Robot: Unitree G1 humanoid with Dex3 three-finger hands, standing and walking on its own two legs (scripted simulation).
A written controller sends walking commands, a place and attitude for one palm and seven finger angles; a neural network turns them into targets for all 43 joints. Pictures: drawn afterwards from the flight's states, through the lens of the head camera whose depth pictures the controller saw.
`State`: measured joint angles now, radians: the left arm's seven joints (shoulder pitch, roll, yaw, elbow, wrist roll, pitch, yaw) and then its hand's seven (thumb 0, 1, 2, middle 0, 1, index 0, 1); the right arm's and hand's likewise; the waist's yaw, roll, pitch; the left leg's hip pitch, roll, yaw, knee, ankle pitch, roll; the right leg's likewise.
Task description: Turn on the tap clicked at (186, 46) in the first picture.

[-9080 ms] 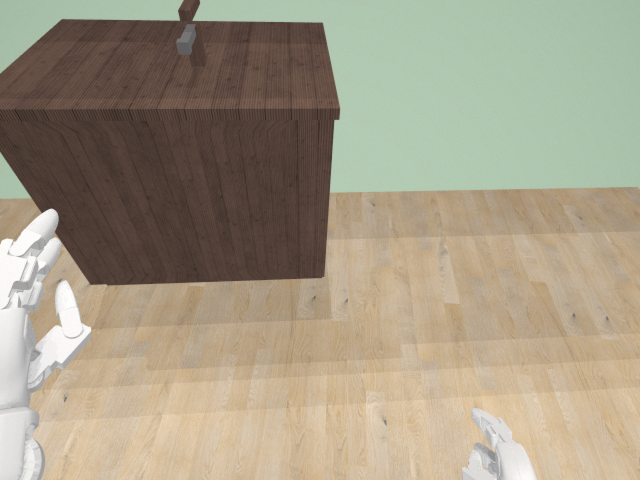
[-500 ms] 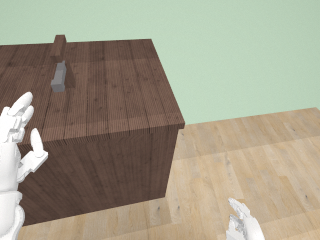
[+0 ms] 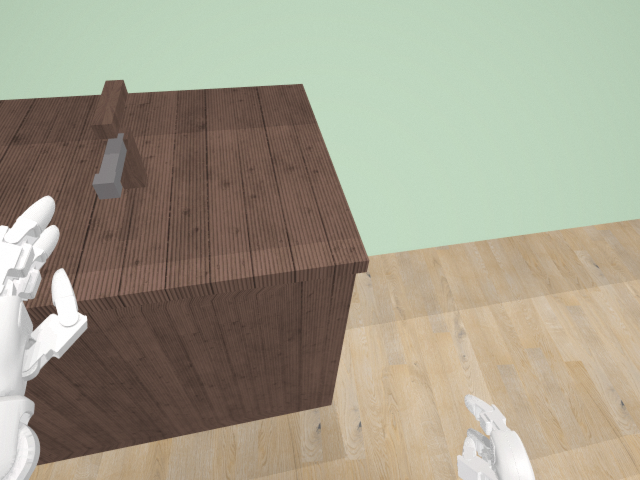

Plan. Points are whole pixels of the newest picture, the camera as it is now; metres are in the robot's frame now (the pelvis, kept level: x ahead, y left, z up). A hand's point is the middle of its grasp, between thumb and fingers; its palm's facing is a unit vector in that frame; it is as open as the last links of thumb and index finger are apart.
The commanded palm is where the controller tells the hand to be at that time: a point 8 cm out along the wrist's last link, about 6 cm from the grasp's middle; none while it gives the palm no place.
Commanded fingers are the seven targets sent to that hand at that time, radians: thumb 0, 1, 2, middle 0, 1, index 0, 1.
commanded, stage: look again from close up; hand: left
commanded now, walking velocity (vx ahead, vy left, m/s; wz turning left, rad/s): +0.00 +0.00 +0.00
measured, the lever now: (107, 185) +0.46 +0.36 +0.10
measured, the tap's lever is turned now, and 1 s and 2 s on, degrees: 0 0 0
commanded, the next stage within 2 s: shuffle to correct the standing spot in 0.32 s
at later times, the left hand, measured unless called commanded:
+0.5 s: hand (77, 333) +0.20 +0.25 +0.16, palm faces +0.40 -0.84 -0.37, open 7.4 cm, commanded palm +0.15 +0.28 +0.17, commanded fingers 0.00 0.90 0.90 -0.20 -0.30 -0.20 -0.30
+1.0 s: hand (118, 273) +0.27 +0.24 +0.16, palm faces +0.34 -0.86 -0.39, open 7.4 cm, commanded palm +0.22 +0.28 +0.17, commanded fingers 0.00 0.90 0.90 -0.20 -0.30 -0.20 -0.30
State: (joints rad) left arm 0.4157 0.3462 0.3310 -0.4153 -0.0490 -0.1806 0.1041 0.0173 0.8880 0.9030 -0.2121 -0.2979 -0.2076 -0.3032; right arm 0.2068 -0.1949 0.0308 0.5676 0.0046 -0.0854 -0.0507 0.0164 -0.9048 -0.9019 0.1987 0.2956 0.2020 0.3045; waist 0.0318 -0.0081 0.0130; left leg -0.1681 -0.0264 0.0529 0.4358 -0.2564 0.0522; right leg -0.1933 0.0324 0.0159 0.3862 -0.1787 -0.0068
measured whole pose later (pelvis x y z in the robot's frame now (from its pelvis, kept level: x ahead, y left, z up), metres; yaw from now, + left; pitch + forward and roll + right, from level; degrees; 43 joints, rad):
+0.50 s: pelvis -0.01 +0.00 +0.00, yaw +1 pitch -1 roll -1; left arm 0.43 0.34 0.33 -0.40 -0.04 -0.18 0.11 0.02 0.89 0.90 -0.21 -0.30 -0.21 -0.30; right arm 0.24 -0.21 0.02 0.59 0.00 -0.08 -0.06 0.02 -0.90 -0.90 0.20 0.30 0.20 0.30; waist 0.02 0.01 0.01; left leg -0.17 -0.03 0.04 0.41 -0.22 0.05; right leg -0.20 0.03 0.01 0.36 -0.15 -0.01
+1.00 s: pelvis +0.04 +0.01 -0.02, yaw -3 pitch +0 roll +0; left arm 0.45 0.38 0.38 -0.48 -0.05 -0.22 0.11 0.02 0.89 0.90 -0.21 -0.30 -0.21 -0.30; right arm 0.21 -0.23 0.00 0.57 0.02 -0.05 -0.02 0.02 -0.91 -0.90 0.20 0.30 0.20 0.30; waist 0.00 -0.01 0.01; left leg -0.21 -0.03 0.10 0.66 -0.44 0.05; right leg -0.29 0.04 0.07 0.68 -0.38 -0.01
